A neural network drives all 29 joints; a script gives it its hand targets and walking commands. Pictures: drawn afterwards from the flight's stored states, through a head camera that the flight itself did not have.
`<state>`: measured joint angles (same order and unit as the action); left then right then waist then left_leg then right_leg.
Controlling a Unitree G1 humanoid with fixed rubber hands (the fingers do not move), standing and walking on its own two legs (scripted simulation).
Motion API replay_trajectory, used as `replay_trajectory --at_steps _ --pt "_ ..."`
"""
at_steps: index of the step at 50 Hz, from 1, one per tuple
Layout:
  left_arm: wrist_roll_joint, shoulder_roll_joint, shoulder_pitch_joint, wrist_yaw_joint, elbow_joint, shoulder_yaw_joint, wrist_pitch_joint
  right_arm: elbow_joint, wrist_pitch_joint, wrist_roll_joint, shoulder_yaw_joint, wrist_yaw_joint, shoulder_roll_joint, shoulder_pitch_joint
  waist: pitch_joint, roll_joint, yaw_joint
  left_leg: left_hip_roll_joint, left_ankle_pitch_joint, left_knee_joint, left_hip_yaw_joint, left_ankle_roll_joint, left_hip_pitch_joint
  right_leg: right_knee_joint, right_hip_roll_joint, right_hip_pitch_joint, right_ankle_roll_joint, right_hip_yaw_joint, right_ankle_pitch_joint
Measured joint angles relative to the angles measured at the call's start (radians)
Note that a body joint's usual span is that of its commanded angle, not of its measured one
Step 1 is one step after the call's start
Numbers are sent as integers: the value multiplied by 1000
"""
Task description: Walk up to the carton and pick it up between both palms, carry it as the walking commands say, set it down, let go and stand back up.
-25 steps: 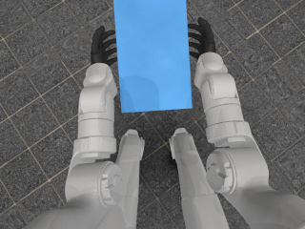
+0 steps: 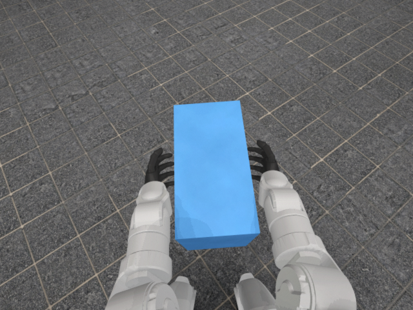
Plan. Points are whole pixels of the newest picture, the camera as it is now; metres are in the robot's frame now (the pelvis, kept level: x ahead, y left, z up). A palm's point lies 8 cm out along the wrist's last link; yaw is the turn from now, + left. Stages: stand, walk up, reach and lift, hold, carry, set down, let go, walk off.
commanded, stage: reach and lift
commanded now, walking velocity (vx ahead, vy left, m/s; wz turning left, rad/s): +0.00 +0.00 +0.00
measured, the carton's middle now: (212, 180) +0.40 +0.01 -0.09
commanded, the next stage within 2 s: none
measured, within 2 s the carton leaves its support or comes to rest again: neither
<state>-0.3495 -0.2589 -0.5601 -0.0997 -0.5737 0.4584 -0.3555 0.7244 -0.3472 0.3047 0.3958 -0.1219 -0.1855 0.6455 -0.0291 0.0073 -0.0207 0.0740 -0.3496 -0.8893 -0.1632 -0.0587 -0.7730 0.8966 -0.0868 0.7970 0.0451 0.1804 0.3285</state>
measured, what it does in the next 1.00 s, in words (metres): stands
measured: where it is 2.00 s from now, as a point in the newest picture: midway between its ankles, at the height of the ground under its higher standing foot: outside the picture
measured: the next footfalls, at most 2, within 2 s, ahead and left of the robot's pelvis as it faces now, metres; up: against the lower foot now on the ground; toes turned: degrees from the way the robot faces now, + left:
none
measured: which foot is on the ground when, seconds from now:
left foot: down 0.00-1.00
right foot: down 0.00-1.00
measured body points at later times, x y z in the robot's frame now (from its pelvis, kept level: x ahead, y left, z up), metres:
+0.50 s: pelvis +0.02 +0.00 +0.04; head +0.06 +0.00 +0.49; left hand +0.36 +0.13 +0.04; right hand +0.37 -0.11 +0.04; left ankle +0.05 +0.15 -0.69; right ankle +0.07 -0.13 -0.69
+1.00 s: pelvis +0.01 -0.01 +0.05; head -0.02 -0.01 +0.50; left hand +0.33 +0.13 +0.09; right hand +0.35 -0.11 +0.09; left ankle +0.05 +0.15 -0.69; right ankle +0.07 -0.13 -0.69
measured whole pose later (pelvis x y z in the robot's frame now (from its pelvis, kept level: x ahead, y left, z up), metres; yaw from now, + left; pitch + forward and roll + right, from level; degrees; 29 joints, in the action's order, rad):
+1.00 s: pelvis +0.01 -0.01 +0.05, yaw +1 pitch -7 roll +0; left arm -0.29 -0.22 -0.45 -0.09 -0.46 0.30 -0.69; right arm 0.52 -0.68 0.29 0.28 -0.15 -0.22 0.49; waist 0.03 0.00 -0.03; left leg 0.03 -0.22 -0.49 -0.19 -0.05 -0.15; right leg 0.52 -0.05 0.18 0.02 0.16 0.22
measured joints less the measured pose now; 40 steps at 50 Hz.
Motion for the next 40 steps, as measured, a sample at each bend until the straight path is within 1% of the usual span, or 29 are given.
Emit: replay_trajectory --at_steps 4,8,13,20,23,27,29,33,35,38,40 --pt "31 16 37 6 24 -47 4 -45 19 -19 -35 -15 -14 -61 28 1 -11 -10 26 75 3 1 57 -71 2 -53 -4 7 -27" --pt "74 27 68 5 56 -100 14 -122 21 -61 -80 -30 -16 -120 49 -7 -27 -17 57 143 0 2 98 -141 5 -95 -5 9 -59" --pt "111 38 99 3 87 -135 3 -175 3 -69 -100 -37 -28 -154 58 -16 -32 -21 90 220 -6 3 165 -217 14 -164 -7 7 -90" --pt "95 46 117 7 71 -146 -49 -175 -57 -43 -99 -41 -39 -172 38 -13 -24 -27 111 293 -11 5 279 -290 21 -278 -11 2 -108" --pt "88 47 121 9 62 -148 -77 -168 -86 -46 -110 -47 -34 -182 25 -6 -25 -32 112 314 -7 7 327 -311 21 -326 -13 5 -111" --pt "70 48 122 11 48 -147 -120 -155 -126 -33 -105 -36 -33 -184 18 -5 -17 -35 113 336 -8 8 393 -334 23 -393 -15 3 -112" --pt "65 48 122 11 49 -152 -143 -159 -149 -39 -113 -49 -32 -187 19 -5 -17 -36 112 344 -5 10 425 -340 23 -423 -16 5 -111" --pt "57 46 116 11 49 -146 -181 -152 -183 -20 -105 -41 -35 -178 22 -9 -13 -39 112 356 -2 10 478 -350 23 -475 -17 6 -110" --pt "48 41 104 10 42 -137 -202 -147 -202 -16 -100 -38 -32 -172 30 -9 -17 -39 111 358 0 10 501 -349 24 -496 -19 6 -108" --pt "61 45 114 8 66 -156 -231 -175 -235 -36 -123 -44 -26 -183 40 -9 -23 -41 113 370 1 9 535 -354 24 -526 -21 6 -107" --pt "70 48 121 8 86 -160 -251 -185 -250 -31 -126 -43 -32 -183 40 -12 -18 -43 115 376 -4 8 551 -363 24 -545 -22 0 -110"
